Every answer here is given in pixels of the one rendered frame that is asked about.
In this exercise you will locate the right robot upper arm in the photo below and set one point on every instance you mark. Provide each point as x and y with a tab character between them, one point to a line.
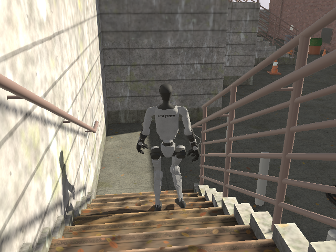
186	120

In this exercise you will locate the robot left hand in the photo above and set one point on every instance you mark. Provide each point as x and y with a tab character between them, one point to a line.
138	147

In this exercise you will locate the left robot forearm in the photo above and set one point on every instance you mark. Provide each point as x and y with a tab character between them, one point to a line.
141	138

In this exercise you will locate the right robot forearm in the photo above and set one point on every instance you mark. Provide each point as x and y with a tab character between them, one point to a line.
192	140

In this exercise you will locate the robot right foot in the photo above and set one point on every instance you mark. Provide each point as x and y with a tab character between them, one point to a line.
182	203

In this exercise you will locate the robot right hand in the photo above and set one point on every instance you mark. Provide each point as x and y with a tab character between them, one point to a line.
196	153

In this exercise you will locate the left robot upper arm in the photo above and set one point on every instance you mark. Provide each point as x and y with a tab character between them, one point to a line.
147	120

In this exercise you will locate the robot left thigh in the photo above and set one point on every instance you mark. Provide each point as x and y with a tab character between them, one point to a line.
156	160

